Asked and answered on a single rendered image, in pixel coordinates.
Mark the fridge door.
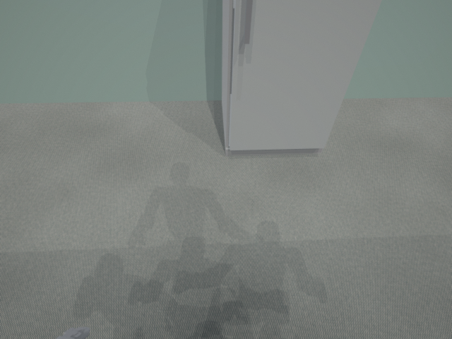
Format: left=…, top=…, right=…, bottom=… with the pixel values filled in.
left=230, top=0, right=382, bottom=150

